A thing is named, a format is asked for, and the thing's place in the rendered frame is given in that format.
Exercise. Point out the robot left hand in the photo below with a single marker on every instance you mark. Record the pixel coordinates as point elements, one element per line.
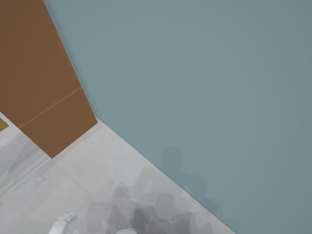
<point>60,226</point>

